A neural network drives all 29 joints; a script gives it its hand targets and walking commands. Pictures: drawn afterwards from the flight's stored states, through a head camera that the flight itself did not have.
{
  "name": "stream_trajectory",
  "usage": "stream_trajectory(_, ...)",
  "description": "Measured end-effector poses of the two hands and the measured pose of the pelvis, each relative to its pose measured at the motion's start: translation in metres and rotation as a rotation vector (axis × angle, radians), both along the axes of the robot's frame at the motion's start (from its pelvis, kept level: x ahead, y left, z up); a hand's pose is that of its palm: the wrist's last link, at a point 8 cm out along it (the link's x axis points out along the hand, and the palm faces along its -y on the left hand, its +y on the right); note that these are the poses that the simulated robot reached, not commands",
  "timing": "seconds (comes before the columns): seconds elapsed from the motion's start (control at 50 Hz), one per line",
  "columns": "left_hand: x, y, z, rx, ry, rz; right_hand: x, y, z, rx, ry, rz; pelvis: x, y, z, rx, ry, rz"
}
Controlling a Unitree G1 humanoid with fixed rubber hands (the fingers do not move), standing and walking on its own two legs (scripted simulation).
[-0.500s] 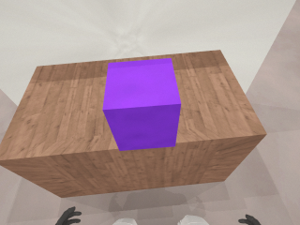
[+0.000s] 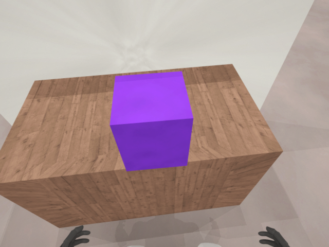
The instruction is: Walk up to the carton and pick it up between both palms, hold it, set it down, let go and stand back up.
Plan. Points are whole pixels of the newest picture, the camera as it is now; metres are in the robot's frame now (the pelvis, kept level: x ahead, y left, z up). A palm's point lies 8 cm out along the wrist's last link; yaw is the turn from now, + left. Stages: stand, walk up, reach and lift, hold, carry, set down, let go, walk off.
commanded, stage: stand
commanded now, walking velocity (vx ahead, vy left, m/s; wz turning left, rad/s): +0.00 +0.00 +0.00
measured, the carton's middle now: (153, 123) +0.48 +0.07 -0.03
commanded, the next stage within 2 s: none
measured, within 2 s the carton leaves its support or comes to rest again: neither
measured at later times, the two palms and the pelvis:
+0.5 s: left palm out of the picture +0.10 +0.27 -0.09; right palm out of the picture +0.10 -0.25 -0.10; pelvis +0.00 +0.01 +0.00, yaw -1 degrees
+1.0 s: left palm out of the picture +0.12 +0.27 -0.09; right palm out of the picture +0.09 -0.24 -0.10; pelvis +0.01 +0.01 +0.01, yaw +0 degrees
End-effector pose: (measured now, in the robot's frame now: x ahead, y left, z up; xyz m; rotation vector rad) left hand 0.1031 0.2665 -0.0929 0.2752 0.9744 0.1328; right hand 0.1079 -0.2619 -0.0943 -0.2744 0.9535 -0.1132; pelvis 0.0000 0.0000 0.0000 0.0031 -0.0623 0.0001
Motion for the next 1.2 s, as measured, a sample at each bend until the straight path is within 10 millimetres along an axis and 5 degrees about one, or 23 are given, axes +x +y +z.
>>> stream_trajectory(0.28, -0.009, 0.018, 0.004, 0.019, 0.033, 0.007, -0.018, 0.019, -0.006, 0.023, 0.045, -0.004, -0.003, 0.014, 0.004, 0.003, 0.003, -0.008)
stream_trajectory(0.7, -0.001, -0.004, 0.006, -0.005, 0.014, -0.006, -0.011, 0.008, -0.004, 0.031, 0.030, -0.016, 0.000, 0.005, 0.006, 0.009, 0.016, -0.011)
stream_trajectory(1.2, 0.014, 0.011, 0.004, -0.042, -0.025, 0.036, -0.015, 0.037, -0.003, 0.040, 0.106, -0.024, 0.017, 0.024, 0.012, -0.010, 0.021, 0.041)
